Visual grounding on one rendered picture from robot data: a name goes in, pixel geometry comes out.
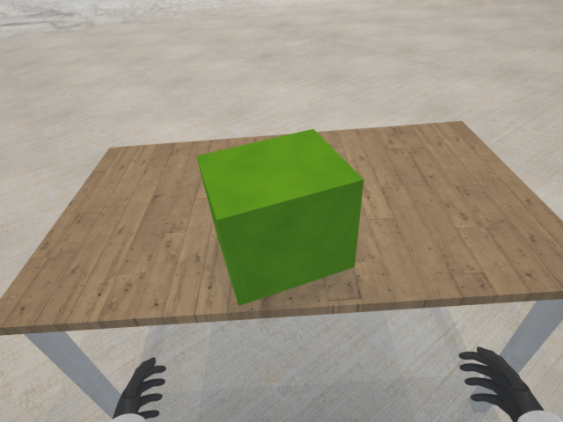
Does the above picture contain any table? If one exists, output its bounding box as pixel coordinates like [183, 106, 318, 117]
[0, 121, 563, 419]

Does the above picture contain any robot right hand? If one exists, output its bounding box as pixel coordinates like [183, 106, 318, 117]
[458, 346, 544, 422]

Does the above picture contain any robot left hand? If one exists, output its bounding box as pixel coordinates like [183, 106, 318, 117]
[113, 358, 166, 419]

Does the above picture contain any carton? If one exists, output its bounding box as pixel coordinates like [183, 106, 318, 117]
[196, 129, 364, 306]

